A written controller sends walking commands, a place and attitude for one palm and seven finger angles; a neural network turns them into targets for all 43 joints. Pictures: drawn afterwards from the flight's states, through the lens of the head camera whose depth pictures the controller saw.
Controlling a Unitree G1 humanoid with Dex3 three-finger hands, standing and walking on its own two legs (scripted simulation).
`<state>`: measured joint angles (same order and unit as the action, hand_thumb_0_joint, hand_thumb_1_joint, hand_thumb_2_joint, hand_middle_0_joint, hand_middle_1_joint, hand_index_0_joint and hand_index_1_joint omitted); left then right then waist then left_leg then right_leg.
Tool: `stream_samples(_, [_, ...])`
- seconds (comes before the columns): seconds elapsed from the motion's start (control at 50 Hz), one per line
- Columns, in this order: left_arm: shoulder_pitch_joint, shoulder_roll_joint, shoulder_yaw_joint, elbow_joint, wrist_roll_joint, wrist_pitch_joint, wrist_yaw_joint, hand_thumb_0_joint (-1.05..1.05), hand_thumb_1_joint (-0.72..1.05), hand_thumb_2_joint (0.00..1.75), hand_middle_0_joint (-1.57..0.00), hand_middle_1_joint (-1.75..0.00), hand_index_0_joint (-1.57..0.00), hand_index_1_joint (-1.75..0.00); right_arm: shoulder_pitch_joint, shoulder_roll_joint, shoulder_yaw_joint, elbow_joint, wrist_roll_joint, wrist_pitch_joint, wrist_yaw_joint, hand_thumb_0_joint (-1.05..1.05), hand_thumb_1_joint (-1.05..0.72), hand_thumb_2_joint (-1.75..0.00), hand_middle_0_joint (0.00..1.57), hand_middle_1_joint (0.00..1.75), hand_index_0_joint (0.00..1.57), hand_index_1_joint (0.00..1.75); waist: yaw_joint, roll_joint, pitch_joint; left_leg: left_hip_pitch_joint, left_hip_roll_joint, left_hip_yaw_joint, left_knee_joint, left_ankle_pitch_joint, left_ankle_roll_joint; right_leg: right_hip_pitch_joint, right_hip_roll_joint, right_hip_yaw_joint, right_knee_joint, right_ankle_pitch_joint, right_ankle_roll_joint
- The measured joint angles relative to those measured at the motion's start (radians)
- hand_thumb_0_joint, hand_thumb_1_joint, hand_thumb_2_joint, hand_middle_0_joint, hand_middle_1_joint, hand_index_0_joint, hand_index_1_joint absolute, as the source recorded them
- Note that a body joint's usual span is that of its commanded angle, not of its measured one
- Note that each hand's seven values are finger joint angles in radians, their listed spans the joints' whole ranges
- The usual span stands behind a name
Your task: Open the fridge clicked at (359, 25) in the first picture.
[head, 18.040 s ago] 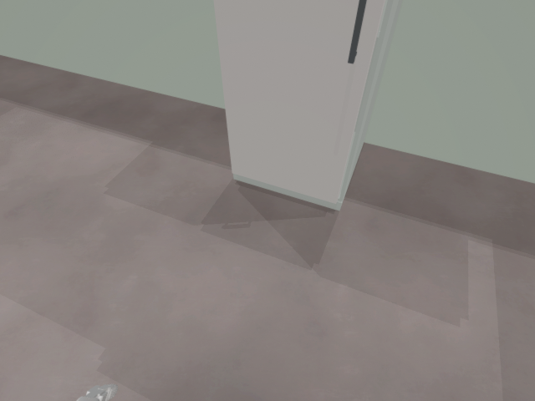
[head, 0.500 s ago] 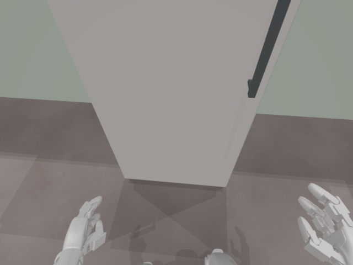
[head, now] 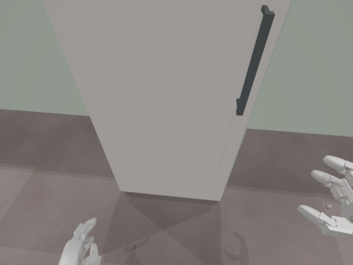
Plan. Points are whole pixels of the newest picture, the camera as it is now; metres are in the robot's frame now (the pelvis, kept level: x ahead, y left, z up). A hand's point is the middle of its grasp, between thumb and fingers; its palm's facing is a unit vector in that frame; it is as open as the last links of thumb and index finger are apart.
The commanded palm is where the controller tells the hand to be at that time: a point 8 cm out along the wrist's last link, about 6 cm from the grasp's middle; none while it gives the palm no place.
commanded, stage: raise the hand to about handle height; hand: right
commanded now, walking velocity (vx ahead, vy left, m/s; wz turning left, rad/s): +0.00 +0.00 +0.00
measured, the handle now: (250, 68) +0.54 -0.16 +0.19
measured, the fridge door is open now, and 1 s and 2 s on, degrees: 0 0 0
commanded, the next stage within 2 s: move the hooked fingers beside the handle in 1.20 s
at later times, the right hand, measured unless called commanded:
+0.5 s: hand (352, 176) +0.25 -0.27 +0.17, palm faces +0.13 +0.99 -0.06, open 13.8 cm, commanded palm +0.21 -0.32 +0.19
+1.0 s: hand (346, 150) +0.27 -0.26 +0.20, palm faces +0.13 +0.99 -0.05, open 14.0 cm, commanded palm +0.24 -0.31 +0.22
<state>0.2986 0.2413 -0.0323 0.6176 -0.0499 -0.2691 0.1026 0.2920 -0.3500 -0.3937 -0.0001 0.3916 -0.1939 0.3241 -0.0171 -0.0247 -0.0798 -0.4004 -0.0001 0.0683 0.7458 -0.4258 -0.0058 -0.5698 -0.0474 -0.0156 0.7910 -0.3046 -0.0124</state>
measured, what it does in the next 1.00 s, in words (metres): stands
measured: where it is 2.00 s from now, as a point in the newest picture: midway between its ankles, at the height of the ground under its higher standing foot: outside the picture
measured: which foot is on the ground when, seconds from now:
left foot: down 0.00-1.00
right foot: down 0.00-1.00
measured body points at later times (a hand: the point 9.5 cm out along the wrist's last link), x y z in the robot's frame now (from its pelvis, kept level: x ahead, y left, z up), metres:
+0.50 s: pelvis -0.01 +0.00 +0.02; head -0.03 +0.01 +0.47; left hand +0.19 +0.21 -0.04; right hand +0.23 -0.33 +0.18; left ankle -0.03 +0.12 -0.71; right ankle +0.06 -0.11 -0.71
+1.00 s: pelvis +0.00 +0.02 +0.03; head -0.02 +0.03 +0.48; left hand +0.19 +0.24 -0.04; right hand +0.26 -0.31 +0.21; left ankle -0.03 +0.12 -0.71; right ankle +0.06 -0.11 -0.71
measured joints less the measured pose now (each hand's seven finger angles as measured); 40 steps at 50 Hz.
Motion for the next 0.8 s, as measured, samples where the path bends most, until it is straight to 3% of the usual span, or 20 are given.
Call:
stream_samples(0.16, [-0.038, 0.005, -0.018, 0.020, -0.008, -0.002, 0.025, 0.02, 0.90, 0.90, -0.21, -0.30, -0.20, -0.30, -0.082, -0.020, 0.041, 0.018, -0.043, 0.102, 0.018, 0.00, 0.14, -0.45, 0.27, 0.96, 0.28, 0.97, -0.015, -0.004, 0.026, 0.074, 0.013, 0.006, -0.064, 0.030, -0.008, 0.070, 0.017, 0.002, -0.061, 0.030, -0.010])
stream_samples(0.28, [-0.063, -0.013, -0.040, 0.009, -0.013, -0.009, 0.028, 0.02, 0.90, 0.90, -0.21, -0.30, -0.20, -0.30, -0.164, -0.045, 0.005, 0.002, -0.028, 0.132, 0.011, 0.00, 0.28, -0.39, 0.28, 1.05, 0.29, 1.06, -0.020, -0.001, 0.032, 0.144, 0.012, 0.007, -0.128, 0.060, -0.006, 0.139, 0.018, 0.002, -0.121, 0.056, -0.007])
stream_samples(0.46, [-0.074, -0.004, -0.058, -0.008, -0.028, 0.015, 0.033, 0.02, 0.90, 0.90, -0.21, -0.30, -0.20, -0.30, -0.257, -0.076, -0.008, 0.050, -0.045, 0.303, 0.029, -0.01, 0.45, -0.32, 0.29, 1.16, 0.30, 1.17, -0.035, -0.023, 0.046, 0.216, 0.011, 0.013, -0.210, 0.101, -0.003, 0.214, 0.023, 0.007, -0.210, 0.103, -0.003])
stream_samples(0.62, [-0.075, -0.001, -0.064, 0.017, -0.033, 0.023, 0.040, 0.02, 0.90, 0.90, -0.21, -0.30, -0.20, -0.30, -0.345, -0.095, -0.039, 0.051, -0.050, 0.314, 0.030, -0.01, 0.49, -0.30, 0.30, 1.19, 0.30, 1.20, -0.043, -0.021, 0.067, 0.272, 0.002, 0.021, -0.261, 0.124, 0.009, 0.270, 0.017, 0.015, -0.263, 0.129, 0.009])
stream_samples(0.8, [-0.075, 0.017, -0.059, 0.018, -0.049, 0.046, 0.030, 0.02, 0.90, 0.90, -0.21, -0.30, -0.20, -0.30, -0.428, -0.144, -0.052, 0.137, -0.042, 0.416, 0.067, -0.01, 0.50, -0.30, 0.30, 1.20, 0.30, 1.20, -0.034, -0.040, 0.053, 0.286, -0.005, 0.019, -0.286, 0.133, 0.016, 0.290, 0.011, 0.014, -0.295, 0.142, 0.017])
